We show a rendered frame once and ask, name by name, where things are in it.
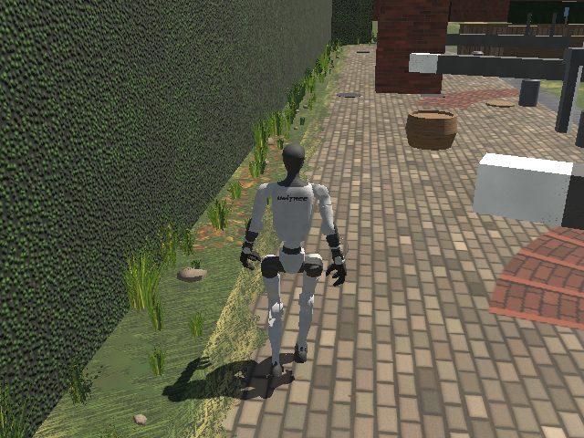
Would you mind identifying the robot left foot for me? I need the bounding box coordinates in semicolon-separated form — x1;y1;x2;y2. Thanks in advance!
270;361;284;377

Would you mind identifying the robot left upper arm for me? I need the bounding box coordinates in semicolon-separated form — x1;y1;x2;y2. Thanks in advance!
248;182;274;233

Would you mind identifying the left robot hand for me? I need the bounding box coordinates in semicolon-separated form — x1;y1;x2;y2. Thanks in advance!
240;251;261;270

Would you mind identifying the right robot hand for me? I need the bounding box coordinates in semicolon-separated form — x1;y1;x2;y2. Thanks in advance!
326;262;347;287

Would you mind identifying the robot left shin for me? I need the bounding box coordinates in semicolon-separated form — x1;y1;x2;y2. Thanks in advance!
268;304;282;366

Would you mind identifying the right robot forearm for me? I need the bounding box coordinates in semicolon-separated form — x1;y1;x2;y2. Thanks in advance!
326;222;345;265

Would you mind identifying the robot right upper arm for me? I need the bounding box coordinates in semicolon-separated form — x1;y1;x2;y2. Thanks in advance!
312;183;335;235

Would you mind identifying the left robot forearm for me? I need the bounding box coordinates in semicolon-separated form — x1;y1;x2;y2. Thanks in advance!
242;218;258;254

